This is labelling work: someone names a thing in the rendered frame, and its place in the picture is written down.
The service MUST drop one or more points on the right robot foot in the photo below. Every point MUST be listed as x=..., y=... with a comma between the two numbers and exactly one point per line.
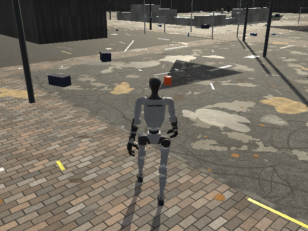
x=161, y=201

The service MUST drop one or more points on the robot left hand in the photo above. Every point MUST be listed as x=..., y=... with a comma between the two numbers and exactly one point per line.
x=129, y=148

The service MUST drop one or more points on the left robot upper arm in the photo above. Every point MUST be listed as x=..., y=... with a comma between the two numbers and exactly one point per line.
x=137, y=110

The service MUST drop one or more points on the robot left forearm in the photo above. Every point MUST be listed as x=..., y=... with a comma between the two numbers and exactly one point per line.
x=133, y=132

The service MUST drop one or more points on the right robot upper arm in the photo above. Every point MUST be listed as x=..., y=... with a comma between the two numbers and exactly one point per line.
x=171, y=109

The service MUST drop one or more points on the left robot shin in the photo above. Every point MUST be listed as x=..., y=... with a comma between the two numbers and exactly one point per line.
x=140, y=163

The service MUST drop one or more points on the robot right forearm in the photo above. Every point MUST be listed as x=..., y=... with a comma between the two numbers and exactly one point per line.
x=175, y=125

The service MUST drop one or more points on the robot right hand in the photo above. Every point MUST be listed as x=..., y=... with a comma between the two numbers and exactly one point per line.
x=174, y=135

